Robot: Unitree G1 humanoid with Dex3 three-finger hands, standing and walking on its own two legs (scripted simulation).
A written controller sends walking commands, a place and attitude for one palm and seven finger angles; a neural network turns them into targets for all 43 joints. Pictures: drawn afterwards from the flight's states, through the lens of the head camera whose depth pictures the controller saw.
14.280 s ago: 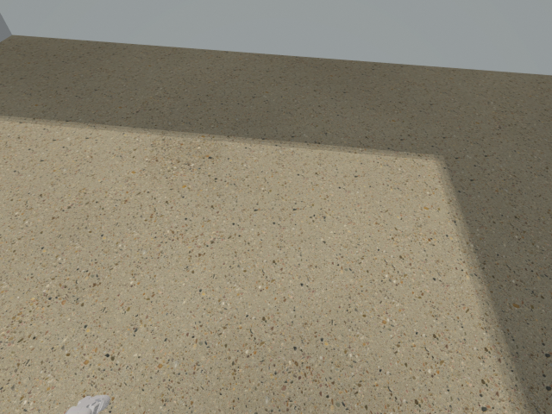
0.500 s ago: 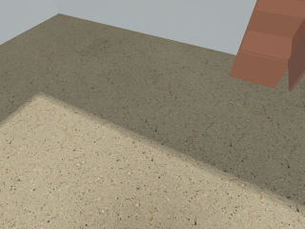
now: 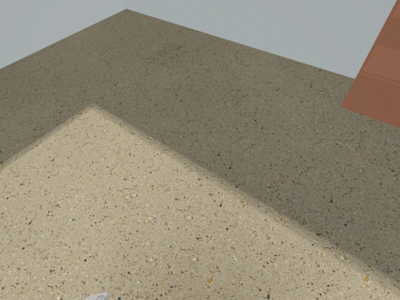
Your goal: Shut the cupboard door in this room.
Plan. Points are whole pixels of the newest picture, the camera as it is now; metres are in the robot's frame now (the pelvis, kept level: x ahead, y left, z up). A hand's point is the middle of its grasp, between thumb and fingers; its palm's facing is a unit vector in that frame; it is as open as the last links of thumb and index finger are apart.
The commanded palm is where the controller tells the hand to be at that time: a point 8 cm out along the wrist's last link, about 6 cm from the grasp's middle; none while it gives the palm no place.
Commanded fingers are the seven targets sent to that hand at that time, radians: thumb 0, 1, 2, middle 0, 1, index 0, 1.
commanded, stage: turn or walk to find it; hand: left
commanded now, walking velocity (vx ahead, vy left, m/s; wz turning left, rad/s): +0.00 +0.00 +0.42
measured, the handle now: out of the picture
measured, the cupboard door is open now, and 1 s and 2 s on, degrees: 94 94 94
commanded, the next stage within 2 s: none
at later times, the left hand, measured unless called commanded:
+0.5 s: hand out of the picture -0.02 +0.25 -0.18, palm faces +0.24 -0.94 -0.25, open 7.4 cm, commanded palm none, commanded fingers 0.00 0.90 0.90 -0.20 -0.30 -0.20 -0.30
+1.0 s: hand out of the picture -0.01 +0.19 -0.14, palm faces +0.42 -0.86 -0.28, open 7.4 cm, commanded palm none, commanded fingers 0.00 0.90 0.90 -0.20 -0.30 -0.20 -0.30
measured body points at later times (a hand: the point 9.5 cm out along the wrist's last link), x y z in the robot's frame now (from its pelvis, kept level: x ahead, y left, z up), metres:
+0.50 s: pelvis -0.01 +0.03 +0.00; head +0.03 +0.07 +0.45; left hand -0.03 +0.30 -0.16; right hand +0.13 -0.19 -0.13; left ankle -0.03 +0.13 -0.73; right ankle -0.02 -0.11 -0.67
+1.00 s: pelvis -0.01 -0.02 +0.01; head +0.03 -0.05 +0.46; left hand -0.03 +0.23 -0.12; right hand +0.13 -0.24 -0.16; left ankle -0.10 +0.11 -0.64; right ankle +0.03 -0.10 -0.73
